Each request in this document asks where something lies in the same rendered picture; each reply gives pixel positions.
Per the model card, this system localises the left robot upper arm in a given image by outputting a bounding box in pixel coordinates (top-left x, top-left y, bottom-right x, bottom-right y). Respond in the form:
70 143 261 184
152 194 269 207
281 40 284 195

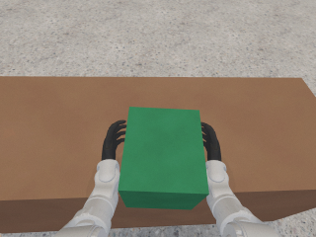
54 224 108 237

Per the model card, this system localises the robot right hand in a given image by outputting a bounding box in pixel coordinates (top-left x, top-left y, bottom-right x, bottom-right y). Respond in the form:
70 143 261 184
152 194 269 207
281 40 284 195
200 122 222 162

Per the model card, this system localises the carton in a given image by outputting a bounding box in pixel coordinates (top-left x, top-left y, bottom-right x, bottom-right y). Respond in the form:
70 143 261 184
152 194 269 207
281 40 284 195
118 107 209 210

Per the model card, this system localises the pedestal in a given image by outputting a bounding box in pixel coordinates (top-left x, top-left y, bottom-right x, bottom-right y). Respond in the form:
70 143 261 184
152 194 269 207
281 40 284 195
0 76 316 234

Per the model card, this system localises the right robot upper arm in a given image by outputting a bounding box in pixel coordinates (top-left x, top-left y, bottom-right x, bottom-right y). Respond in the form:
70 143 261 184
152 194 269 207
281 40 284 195
222 220 278 237

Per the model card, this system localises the right robot forearm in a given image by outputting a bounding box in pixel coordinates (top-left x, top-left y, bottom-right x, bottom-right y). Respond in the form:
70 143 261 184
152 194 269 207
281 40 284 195
205 160 266 237

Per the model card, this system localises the left robot forearm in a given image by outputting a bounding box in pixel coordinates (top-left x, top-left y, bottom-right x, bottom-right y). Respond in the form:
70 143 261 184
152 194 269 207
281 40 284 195
54 159 120 237

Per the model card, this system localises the robot left hand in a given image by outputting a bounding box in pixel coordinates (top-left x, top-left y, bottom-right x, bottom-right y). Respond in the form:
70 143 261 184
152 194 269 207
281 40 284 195
101 119 126 161

